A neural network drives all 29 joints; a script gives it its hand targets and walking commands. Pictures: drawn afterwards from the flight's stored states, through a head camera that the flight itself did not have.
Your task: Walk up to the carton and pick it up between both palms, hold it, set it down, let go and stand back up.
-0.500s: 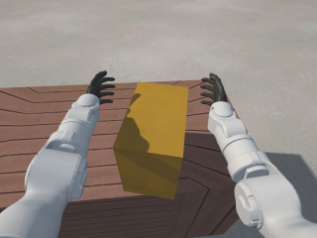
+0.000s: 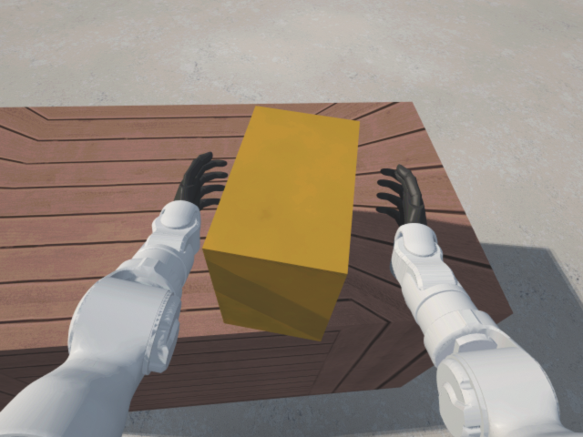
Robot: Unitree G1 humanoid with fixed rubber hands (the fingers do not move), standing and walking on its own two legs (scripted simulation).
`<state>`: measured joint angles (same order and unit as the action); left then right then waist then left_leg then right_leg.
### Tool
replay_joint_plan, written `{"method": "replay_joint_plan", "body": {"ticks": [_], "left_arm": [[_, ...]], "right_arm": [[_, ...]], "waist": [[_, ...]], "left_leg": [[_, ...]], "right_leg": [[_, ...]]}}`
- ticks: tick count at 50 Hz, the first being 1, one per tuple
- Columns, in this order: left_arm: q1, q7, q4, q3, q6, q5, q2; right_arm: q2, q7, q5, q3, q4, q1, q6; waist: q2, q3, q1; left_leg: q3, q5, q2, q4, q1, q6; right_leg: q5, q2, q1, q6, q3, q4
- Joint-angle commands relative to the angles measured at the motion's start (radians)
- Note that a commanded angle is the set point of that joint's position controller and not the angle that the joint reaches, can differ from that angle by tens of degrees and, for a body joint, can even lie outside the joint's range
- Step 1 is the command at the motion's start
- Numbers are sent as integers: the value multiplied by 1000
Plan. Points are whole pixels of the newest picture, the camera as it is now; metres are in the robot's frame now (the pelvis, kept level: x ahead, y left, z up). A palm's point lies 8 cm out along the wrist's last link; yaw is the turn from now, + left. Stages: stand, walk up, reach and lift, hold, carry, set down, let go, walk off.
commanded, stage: reach and lift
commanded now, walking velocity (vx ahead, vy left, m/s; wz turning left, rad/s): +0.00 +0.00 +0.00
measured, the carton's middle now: (288, 226) +0.44 -0.01 +0.00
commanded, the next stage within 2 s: none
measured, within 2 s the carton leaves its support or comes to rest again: neither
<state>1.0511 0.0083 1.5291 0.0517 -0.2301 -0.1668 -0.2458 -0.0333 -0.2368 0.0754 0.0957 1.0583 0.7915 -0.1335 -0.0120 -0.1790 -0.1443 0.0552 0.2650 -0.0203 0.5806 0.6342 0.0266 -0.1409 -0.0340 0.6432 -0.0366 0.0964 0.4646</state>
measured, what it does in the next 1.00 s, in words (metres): stands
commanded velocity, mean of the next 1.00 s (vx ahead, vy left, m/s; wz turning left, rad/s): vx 0.00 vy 0.00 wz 0.00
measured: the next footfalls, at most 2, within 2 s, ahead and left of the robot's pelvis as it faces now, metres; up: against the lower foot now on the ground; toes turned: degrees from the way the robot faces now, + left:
none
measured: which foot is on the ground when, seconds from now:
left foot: down 0.00-1.00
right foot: down 0.00-1.00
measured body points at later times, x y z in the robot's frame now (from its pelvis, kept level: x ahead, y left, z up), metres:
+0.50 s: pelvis +0.00 +0.00 -0.01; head +0.11 +0.03 +0.43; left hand +0.48 +0.10 +0.03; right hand +0.43 -0.15 +0.03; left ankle -0.01 +0.09 -0.73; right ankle +0.04 -0.14 -0.73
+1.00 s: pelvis +0.00 +0.01 -0.01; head +0.11 +0.03 +0.43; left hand +0.47 +0.11 +0.02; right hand +0.42 -0.15 +0.03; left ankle -0.01 +0.09 -0.73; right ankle +0.04 -0.14 -0.73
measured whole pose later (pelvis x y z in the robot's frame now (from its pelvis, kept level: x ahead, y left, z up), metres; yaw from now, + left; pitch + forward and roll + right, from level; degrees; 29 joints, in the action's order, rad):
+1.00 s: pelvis +0.00 +0.01 -0.01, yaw +0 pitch +24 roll -2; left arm 1.05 0.03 1.55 -0.32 -0.49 0.15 -0.12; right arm 0.18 -0.18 -0.34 0.61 1.06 0.80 -0.43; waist -0.01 -0.21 -0.11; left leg 0.06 0.27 -0.02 0.63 0.78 0.03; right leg -0.14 -0.03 0.79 -0.04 0.10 0.50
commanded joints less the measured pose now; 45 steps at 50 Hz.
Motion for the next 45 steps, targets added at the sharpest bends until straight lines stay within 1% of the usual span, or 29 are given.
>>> {"method": "replay_joint_plan", "body": {"ticks": [1,4,5,6,9,11,13,14,15,17,18,20,21,22,23,25,26,27,28,29,30,32,33,35,36,40,41,43,45], "left_arm": [[589,22,-237,-54,-126,-37,-115],[573,23,-256,-64,-137,-23,-100],[569,21,-252,-67,-135,-16,-89],[561,18,-245,-65,-135,-12,-82],[553,15,-275,-84,-140,18,-51],[562,12,-302,-90,-144,35,-23],[556,10,-303,-114,-147,67,-3],[554,8,-301,-125,-146,84,12],[561,5,-287,-142,-144,101,18],[558,5,-279,-173,-142,142,33],[552,6,-290,-187,-140,167,44],[568,7,-294,-212,-133,212,64],[572,9,-302,-221,-131,231,77],[557,9,-294,-239,-127,258,97],[552,3,-284,-248,-129,275,125],[549,-22,-259,-263,-143,319,214],[548,-39,-243,-273,-148,356,284],[554,-59,-219,-285,-154,392,375],[563,-83,-194,-308,-163,446,475],[537,-101,-151,-327,-179,484,551],[521,-110,-120,-345,-195,516,590],[486,-125,-57,-347,-218,554,676],[475,-125,-40,-353,-228,566,693],[459,-125,-6,-356,-241,570,703],[463,-123,5,-352,-247,568,705],[449,-119,40,-339,-258,555,701],[456,-118,43,-331,-262,551,706],[468,-115,39,-323,-262,546,706],[468,-111,40,-313,-264,539,712]], "right_arm": [[-55,19,3,117,-137,518,-141],[-47,18,4,112,-144,506,-164],[-40,17,4,110,-141,507,-170],[-33,17,10,101,-153,507,-176],[0,16,3,97,-159,499,-195],[19,19,-7,103,-173,500,-208],[42,20,-25,106,-174,501,-217],[59,17,-38,117,-173,507,-223],[72,17,-51,120,-180,519,-226],[90,16,-87,149,-164,524,-234],[90,14,-108,166,-155,515,-236],[104,13,-157,201,-156,540,-242],[110,11,-185,226,-141,537,-243],[123,12,-211,236,-135,533,-245],[151,18,-244,249,-135,541,-245],[258,50,-306,250,-132,559,-251],[333,69,-347,262,-126,563,-257],[429,93,-399,274,-124,580,-266],[539,123,-463,289,-96,593,-274],[620,151,-508,280,-90,586,-289],[669,172,-560,282,-73,573,-300],[747,205,-628,278,-10,542,-319],[754,212,-655,287,16,527,-326],[763,223,-673,292,61,502,-329],[764,226,-679,297,75,501,-331],[769,224,-671,286,116,490,-328],[766,223,-670,290,125,488,-327],[767,224,-667,295,130,491,-323],[771,223,-666,292,127,491,-327]], "waist": [[182,-880,26],[196,-932,30],[193,-937,28],[192,-950,34],[193,-967,37],[202,-986,36],[194,-985,46],[192,-977,45],[185,-966,50],[182,-936,48],[188,-933,40],[191,-914,45],[193,-891,28],[188,-874,33],[183,-862,31],[162,-836,42],[164,-822,45],[161,-815,48],[157,-788,50],[162,-784,63],[155,-779,62],[162,-749,53],[160,-726,54],[165,-706,64],[159,-689,59],[160,-657,61],[162,-650,49],[172,-645,51],[168,-655,45]], "left_leg": [[-50,-459,10,86,-316,-91],[-47,-500,10,103,-322,-97],[-51,-507,11,108,-328,-99],[-47,-510,12,114,-326,-99],[-47,-549,13,125,-330,-102],[-50,-558,16,128,-338,-106],[-52,-565,14,129,-339,-106],[-46,-563,17,127,-325,-106],[-43,-543,18,125,-307,-102],[-42,-534,18,116,-299,-104],[-43,-527,17,112,-299,-108],[-37,-503,16,103,-290,-107],[-35,-500,16,99,-292,-108],[-33,-501,13,97,-304,-107],[-29,-492,15,90,-305,-104],[-18,-477,16,83,-294,-96],[-12,-471,15,74,-293,-96],[-8,-464,16,68,-289,-94],[-2,-455,15,61,-293,-92],[3,-469,14,61,-298,-90],[10,-463,14,56,-287,-89],[13,-487,9,53,-310,-97],[15,-495,7,56,-314,-100],[18,-507,5,61,-336,-100],[15,-499,5,65,-331,-98],[12,-488,7,75,-335,-98],[5,-485,5,79,-333,-100],[6,-450,7,78,-332,-101],[3,-453,7,79,-340,-102]], "right_leg": [[323,-6,-192,43,-143,96],[367,-7,-188,43,-146,112],[366,-9,-180,43,-150,111],[373,-7,-184,44,-149,114],[414,-11,-197,41,-147,119],[414,-14,-186,42,-149,116],[427,-14,-198,40,-148,118],[442,-12,-212,39,-146,116],[433,-11,-226,36,-144,117],[442,-9,-250,34,-141,113],[440,-11,-255,36,-144,110],[422,-7,-265,37,-141,100],[426,-9,-268,37,-144,98],[423,-8,-267,35,-146,93],[418,-4,-273,38,-147,87],[412,4,-299,40,-151,89],[405,7,-318,40,-153,90],[400,8,-331,43,-154,86],[391,9,-339,43,-157,87],[403,11,-352,48,-156,89],[411,13,-373,45,-161,94],[421,10,-375,53,-172,88],[416,9,-375,55,-177,85],[399,7,-361,67,-178,78],[389,8,-356,71,-178,75],[364,7,-344,77,-172,72],[354,6,-337,79,-174,75],[311,7,-319,81,-175,70],[313,4,-310,84,-175,70]]}}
